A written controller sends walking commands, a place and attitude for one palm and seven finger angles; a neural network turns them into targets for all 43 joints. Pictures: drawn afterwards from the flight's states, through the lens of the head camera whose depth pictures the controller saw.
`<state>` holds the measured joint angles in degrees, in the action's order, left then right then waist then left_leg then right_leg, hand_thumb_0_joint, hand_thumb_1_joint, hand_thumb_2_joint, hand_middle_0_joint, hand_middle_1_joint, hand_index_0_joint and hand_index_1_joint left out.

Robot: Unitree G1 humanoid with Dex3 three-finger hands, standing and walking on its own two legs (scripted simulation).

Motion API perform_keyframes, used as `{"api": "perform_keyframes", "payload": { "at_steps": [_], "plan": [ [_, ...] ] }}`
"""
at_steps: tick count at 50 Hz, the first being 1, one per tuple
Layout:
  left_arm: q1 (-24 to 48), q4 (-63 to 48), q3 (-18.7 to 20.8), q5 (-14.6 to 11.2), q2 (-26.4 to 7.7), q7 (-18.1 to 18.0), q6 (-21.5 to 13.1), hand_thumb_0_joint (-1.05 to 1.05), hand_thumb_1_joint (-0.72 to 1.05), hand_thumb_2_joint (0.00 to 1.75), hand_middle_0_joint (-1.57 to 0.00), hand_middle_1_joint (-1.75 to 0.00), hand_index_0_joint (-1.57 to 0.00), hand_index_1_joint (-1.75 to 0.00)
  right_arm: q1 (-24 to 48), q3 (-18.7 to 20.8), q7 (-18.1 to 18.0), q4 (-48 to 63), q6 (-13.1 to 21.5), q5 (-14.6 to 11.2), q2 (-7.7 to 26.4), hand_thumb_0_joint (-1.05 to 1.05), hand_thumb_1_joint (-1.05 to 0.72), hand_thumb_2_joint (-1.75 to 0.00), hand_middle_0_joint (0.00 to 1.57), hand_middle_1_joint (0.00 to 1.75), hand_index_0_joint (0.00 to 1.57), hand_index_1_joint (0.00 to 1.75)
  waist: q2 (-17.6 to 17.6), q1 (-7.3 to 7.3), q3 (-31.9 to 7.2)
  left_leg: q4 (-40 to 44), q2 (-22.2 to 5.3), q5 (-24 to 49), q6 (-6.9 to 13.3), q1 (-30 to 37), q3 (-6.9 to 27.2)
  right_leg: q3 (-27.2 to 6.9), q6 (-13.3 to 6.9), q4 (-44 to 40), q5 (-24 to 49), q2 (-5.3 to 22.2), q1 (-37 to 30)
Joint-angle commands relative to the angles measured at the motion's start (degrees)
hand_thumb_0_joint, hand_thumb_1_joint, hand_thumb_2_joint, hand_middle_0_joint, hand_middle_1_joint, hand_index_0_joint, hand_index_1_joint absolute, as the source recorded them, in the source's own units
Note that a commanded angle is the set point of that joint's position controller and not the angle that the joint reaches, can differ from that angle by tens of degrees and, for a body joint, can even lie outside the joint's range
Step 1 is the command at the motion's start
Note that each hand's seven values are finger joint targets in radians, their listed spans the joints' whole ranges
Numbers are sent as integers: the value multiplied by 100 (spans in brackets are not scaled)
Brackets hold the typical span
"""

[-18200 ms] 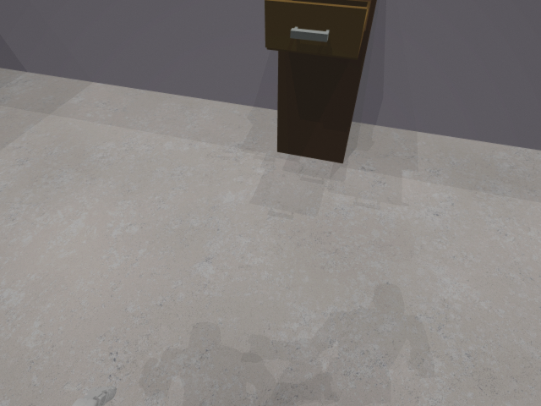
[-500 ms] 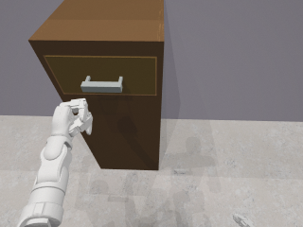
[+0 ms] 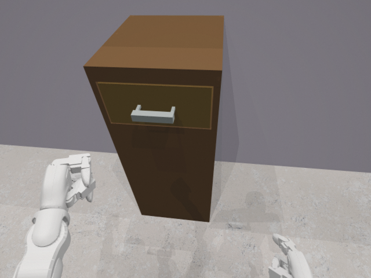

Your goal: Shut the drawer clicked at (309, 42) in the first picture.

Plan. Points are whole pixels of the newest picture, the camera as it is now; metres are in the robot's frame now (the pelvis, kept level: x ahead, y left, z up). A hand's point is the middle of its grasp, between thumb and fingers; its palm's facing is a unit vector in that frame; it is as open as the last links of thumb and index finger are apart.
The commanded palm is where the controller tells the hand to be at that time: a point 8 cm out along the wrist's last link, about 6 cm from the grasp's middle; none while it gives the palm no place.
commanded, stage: draw the hand back to the body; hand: left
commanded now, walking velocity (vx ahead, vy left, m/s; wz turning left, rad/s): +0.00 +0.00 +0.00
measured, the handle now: (154, 112) +0.57 +0.15 +0.04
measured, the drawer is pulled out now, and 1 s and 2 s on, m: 0.00 0.00 0.00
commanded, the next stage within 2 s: step back with the hand held close in 0.54 s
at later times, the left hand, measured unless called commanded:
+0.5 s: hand (34, 212) +0.18 +0.25 +0.16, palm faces +0.41 -0.82 -0.39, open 3.2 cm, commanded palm +0.13 +0.29 +0.18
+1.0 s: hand (51, 215) +0.18 +0.24 +0.14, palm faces +0.23 -0.84 -0.50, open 3.2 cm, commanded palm +0.12 +0.29 +0.18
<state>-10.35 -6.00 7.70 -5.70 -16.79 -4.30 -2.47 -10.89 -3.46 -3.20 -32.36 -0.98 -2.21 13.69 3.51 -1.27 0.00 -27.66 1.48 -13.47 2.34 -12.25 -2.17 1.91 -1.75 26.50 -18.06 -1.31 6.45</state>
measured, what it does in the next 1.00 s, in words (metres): stands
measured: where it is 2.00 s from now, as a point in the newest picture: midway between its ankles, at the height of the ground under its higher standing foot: outside the picture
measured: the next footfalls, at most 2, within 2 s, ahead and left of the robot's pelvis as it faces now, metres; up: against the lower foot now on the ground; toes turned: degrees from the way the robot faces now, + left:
right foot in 1.72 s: -0.20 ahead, -0.10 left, +0.00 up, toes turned +3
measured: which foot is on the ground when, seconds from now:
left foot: down 0.00-1.00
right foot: down 0.00-1.00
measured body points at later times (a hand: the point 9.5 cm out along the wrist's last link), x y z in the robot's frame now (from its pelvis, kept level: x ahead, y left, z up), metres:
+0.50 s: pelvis +0.01 +0.01 +0.00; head -0.02 -0.02 +0.45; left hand +0.15 +0.29 +0.19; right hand +0.20 -0.21 -0.08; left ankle +0.02 +0.09 -0.74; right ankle -0.04 -0.10 -0.74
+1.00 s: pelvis -0.01 +0.01 +0.00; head +0.02 -0.01 +0.45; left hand +0.17 +0.28 +0.16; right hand +0.16 -0.24 -0.09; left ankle +0.02 +0.09 -0.74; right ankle -0.04 -0.10 -0.74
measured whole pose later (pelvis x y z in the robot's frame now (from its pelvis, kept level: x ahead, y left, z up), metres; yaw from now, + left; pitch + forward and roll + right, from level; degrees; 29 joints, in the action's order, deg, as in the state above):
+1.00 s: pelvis -0.01 +0.01 +0.00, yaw -1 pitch +1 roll +0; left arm -37.4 -30.4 18.1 -3.8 -21.6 -4.5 -7.9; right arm -10.4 1.2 -2.9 -30.4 -3.2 -1.4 14.5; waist 2.9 0.4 2.7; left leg -27.5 1.7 -12.0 3.4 -16.6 -3.3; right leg 0.9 -0.5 27.2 -16.6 -0.9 11.4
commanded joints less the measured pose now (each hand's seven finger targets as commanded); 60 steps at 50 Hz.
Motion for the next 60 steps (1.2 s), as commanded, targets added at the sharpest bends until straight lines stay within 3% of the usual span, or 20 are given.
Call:
{"api": "perform_keyframes", "payload": {
  "at_steps": [1,8,13,17,21,25,28,33,34,35,36,38,41,44,45,48,50,51,55,60],
  "plan": [
    [533,-1843,624,1,-1000,-151,-471,0,90,90,-140,-160,-140,-160,819,278,-28,893,423,39,609,0,-90,-90,20,30,20,30,-104,-16,-716,520,-216,873,17,1023,371,-168,22,-658,1209,109,316],
    [-679,-2525,1008,12,-1077,-144,-598,0,90,90,-140,-160,-140,-160,821,359,48,850,556,64,589,0,-90,-90,20,30,20,30,-295,-94,-446,602,-267,1023,-9,998,380,-96,34,-719,1243,100,301],
    [-1368,-3113,1364,12,-1267,-167,-675,0,90,90,-140,-160,-140,-160,794,396,62,859,663,64,566,0,-90,-90,20,30,20,30,-40,-152,-441,541,-268,1196,-22,939,358,-103,33,-702,1403,120,234],
    [-1867,-3342,1578,-33,-1313,-205,-706,0,90,90,-140,-160,-140,-160,798,427,20,883,735,39,526,0,-90,-90,20,30,20,30,-133,-169,-287,532,-278,908,-27,827,338,-128,36,-766,1194,112,291],
    [-1667,-3296,1311,41,-1063,-208,-713,0,90,90,-140,-160,-140,-160,716,429,20,779,813,58,600,0,-90,-90,20,30,20,30,117,-65,-4,573,-271,789,-39,830,398,-101,31,-799,993,101,539],
    [-1590,-3006,1262,43,-989,-274,-648,0,90,90,-140,-160,-140,-160,707,469,-44,782,830,58,616,0,-90,-90,20,30,20,30,-375,-65,204,630,-282,351,-9,737,456,-102,55,-866,596,91,662],
    [-1512,-3215,1439,57,-1191,-287,-724,0,90,90,-140,-160,-140,-160,734,463,-84,792,846,87,612,0,-90,-90,20,30,20,30,-357,-145,-238,574,-241,511,25,864,409,-152,43,-829,727,139,454],
    [-1686,-3462,1476,57,-1228,-306,-709,0,90,90,-140,-160,-140,-160,752,408,-66,778,897,99,553,0,-90,-90,20,30,20,30,117,-199,-433,488,-226,1071,-17,916,378,-158,15,-698,1356,164,210],
    [-583,-4253,2547,90,-2275,-353,-1004,0,90,90,-140,-160,-140,-160,705,464,-26,950,757,95,688,0,-90,-90,20,30,20,30,125,-33,21,281,-347,796,180,456,530,-784,82,-947,1844,463,475],
    [-607,-3942,2637,104,-2311,-343,-1111,0,90,90,-140,-160,-140,-160,636,443,-49,818,709,110,586,0,-90,-90,20,30,20,30,23,2,54,129,-338,749,132,387,575,-886,-11,-980,2151,665,466],
    [-1315,-3361,2186,128,-1744,-274,-1084,0,90,90,-140,-160,-140,-160,654,460,-26,716,646,146,576,0,-90,-90,20,30,20,30,-274,44,190,25,-349,967,145,377,569,-860,8,-943,2388,711,561],
    [-2096,-2810,1732,135,-1147,-171,-952,0,90,90,-140,-160,-140,-160,573,521,51,814,477,119,620,0,-90,-90,20,30,20,30,-415,61,-10,8,-441,1528,133,433,562,-659,123,-747,2493,662,471],
    [-2606,-2741,1581,135,-961,-108,-909,0,90,90,-140,-160,-140,-160,546,624,97,876,265,95,675,0,-90,-90,20,30,20,30,-229,78,-453,82,-590,2339,168,573,554,-384,288,-436,2565,543,369],
    [-2722,-3249,1798,141,-1259,-138,-919,0,90,90,-140,-160,-140,-160,644,664,74,1069,103,66,660,0,-90,-90,20,30,20,30,-440,48,-773,122,-686,2570,178,442,596,-339,302,-208,2511,480,260],
    [-2705,-3549,1986,127,-1507,-162,-968,0,90,90,-140,-160,-140,-160,744,670,30,1123,101,74,673,0,-90,-90,20,30,20,30,-434,1,-905,126,-676,2618,175,505,568,-352,306,-189,2561,464,290],
    [-2747,-4081,2126,117,-1688,-250,-1023,0,90,90,-140,-160,-140,-160,675,639,-31,1284,82,59,630,0,-90,-90,20,30,20,30,-299,4,-1117,159,-752,2691,182,248,677,-337,259,106,2433,426,95],
    [-2744,-4330,2345,97,-1946,-328,-1034,0,90,90,-140,-160,-140,-160,692,647,-90,1292,112,63,667,0,-90,-90,20,30,20,30,34,-37,-1218,171,-785,2593,187,167,715,-381,272,169,2278,379,125],
    [-2801,-4302,2180,85,-1754,-336,-1024,0,90,90,-140,-160,-140,-160,609,624,-98,1282,109,58,604,0,-90,-90,20,30,20,30,75,20,-1133,203,-797,2511,188,60,768,-347,263,196,2134,381,109],
    [-2949,-4088,2245,74,-1695,-376,-1057,0,90,90,-140,-160,-140,-160,556,696,-108,1178,206,96,667,0,-90,-90,20,30,20,30,259,32,-923,390,-881,1663,214,-304,865,-414,270,180,1463,288,270],
    [-2899,-3641,2086,97,-1475,-381,-1080,0,90,90,-140,-160,-140,-160,553,721,-92,1095,265,93,681,0,-90,-90,20,30,20,30,-161,143,-437,518,-765,-112,174,-1019,905,-644,204,-155,825,377,452]
  ]
}}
